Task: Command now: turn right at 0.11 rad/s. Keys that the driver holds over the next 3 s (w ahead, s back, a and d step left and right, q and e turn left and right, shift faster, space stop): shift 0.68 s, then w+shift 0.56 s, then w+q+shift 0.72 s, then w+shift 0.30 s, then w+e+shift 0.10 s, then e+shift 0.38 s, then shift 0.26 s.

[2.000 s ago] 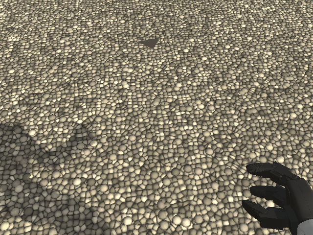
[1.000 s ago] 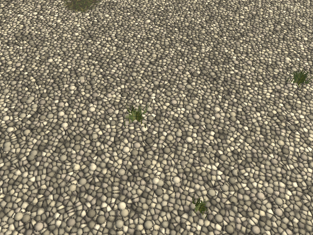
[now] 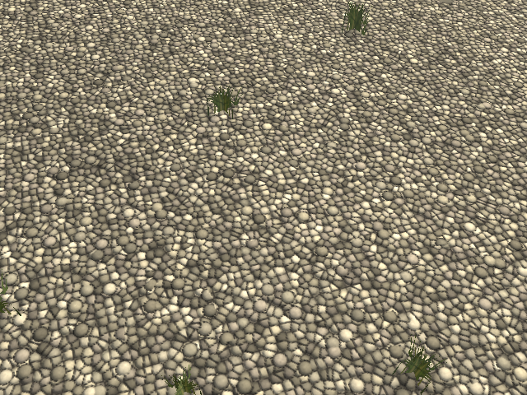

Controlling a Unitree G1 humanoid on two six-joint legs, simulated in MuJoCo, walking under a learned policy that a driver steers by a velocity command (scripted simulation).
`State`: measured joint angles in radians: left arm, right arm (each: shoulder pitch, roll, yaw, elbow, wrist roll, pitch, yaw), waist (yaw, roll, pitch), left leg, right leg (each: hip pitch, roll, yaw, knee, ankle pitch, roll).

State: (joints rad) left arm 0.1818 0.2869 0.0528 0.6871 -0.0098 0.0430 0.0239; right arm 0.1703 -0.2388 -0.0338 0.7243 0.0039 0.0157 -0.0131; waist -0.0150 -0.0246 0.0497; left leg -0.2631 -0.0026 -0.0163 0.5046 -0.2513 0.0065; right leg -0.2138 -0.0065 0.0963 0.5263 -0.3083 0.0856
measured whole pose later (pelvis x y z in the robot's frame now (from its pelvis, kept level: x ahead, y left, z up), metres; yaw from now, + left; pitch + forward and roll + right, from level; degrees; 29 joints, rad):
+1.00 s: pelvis +0.08 +0.03 -0.01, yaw -1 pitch +1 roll +0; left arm 0.29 0.27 0.04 0.90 -0.05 -0.09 0.00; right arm 0.35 -0.26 -0.04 0.92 0.01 -0.13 0.02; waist -0.02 -0.04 -0.01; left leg -0.22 -0.01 0.06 0.57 -0.38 0.05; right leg -0.36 -0.01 0.10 1.06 -0.39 -0.07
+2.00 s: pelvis +0.83 +0.16 -0.02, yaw +34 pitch -2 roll -1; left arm 0.07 0.26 0.02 0.68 -0.02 -0.15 -0.01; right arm 0.38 -0.29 -0.07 0.73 0.01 -0.06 0.05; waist -0.05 -0.01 0.10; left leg -0.39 -0.14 0.04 0.68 -0.26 0.17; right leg -0.39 -0.02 0.12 1.38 -0.34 -0.05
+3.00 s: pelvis +1.42 +0.53 +0.00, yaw +14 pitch +1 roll -1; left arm 0.16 0.34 0.06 0.66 0.00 0.04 0.04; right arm 0.16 -0.25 -0.02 0.70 -0.02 -0.02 0.00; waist -0.03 -0.01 0.07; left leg -0.36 -0.04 -0.07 0.41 -0.05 0.03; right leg -0.47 0.03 0.09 1.00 -0.45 0.09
